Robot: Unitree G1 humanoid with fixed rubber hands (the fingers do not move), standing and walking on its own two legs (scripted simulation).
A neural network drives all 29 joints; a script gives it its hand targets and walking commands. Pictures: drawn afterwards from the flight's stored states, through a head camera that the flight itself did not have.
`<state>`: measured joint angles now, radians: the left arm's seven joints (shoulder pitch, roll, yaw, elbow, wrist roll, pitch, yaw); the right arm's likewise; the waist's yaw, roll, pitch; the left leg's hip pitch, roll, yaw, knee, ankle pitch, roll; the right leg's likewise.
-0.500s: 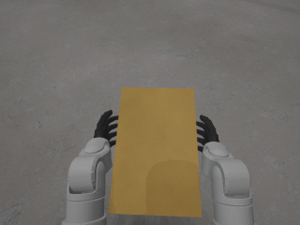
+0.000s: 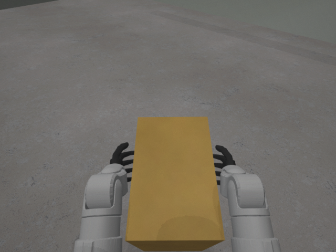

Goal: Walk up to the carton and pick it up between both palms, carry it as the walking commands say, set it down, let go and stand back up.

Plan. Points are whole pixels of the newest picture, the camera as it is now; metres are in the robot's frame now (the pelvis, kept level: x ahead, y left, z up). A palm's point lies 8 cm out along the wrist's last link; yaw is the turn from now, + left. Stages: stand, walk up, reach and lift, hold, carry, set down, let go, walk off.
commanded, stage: carry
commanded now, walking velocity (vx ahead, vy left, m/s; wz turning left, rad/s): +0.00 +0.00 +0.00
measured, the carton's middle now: (172, 190) +0.30 -0.01 -0.01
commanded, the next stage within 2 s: none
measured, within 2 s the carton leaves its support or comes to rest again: neither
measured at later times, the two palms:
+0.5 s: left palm (123, 122) +0.49 +0.13 +0.06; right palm (205, 126) +0.48 -0.12 +0.04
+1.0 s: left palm (135, 83) +0.73 +0.12 +0.05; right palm (199, 87) +0.71 -0.14 +0.03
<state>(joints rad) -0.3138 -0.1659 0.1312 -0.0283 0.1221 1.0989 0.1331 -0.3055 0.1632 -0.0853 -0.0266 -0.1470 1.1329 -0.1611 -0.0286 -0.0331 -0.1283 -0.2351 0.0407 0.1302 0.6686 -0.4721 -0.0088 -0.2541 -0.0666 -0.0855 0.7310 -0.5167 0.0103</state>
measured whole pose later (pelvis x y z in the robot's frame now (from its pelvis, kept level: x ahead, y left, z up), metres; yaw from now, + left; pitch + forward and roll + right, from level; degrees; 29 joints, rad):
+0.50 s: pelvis +0.19 +0.01 +0.00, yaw -3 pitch +3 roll +0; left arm -0.24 -0.15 0.11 -0.11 0.09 0.99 0.15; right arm -0.27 0.16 -0.03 -0.03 -0.14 1.01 -0.15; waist 0.01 0.02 0.01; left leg -0.18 0.03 0.12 0.69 -0.53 0.02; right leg -0.41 0.01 -0.06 0.76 -0.49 -0.03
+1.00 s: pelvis +0.43 -0.01 +0.00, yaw +0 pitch +3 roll +1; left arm -0.24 -0.15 0.08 0.01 0.12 0.90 0.11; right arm -0.20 0.14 -0.03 -0.01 -0.14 0.94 -0.15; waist 0.00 -0.01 -0.04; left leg -0.31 0.00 0.07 0.98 -0.59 0.02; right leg -0.25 -0.03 -0.13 0.73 -0.53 -0.05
